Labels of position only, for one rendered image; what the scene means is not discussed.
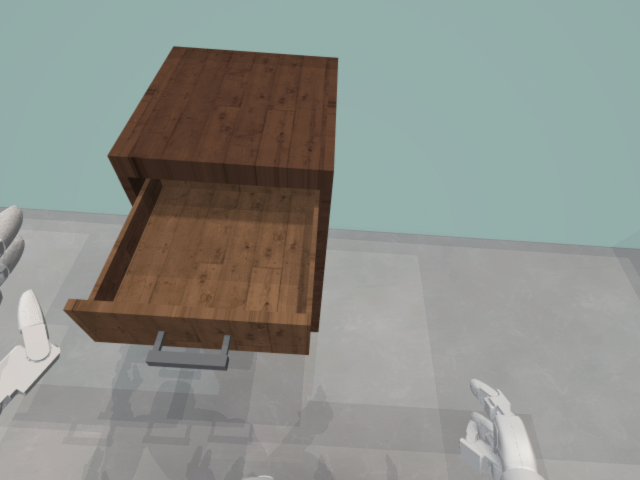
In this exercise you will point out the robot right hand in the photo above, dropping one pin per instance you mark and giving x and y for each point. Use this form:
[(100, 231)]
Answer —
[(507, 443)]

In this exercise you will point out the drawer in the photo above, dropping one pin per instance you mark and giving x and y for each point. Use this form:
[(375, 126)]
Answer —
[(202, 260)]

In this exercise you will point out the cabinet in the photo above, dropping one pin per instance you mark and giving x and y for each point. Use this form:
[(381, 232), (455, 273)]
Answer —
[(237, 117)]

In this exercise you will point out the handle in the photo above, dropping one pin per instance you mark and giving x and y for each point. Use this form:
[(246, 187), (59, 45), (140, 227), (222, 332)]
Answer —
[(159, 358)]

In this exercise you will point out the robot left hand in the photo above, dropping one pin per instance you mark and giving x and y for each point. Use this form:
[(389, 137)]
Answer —
[(23, 367)]

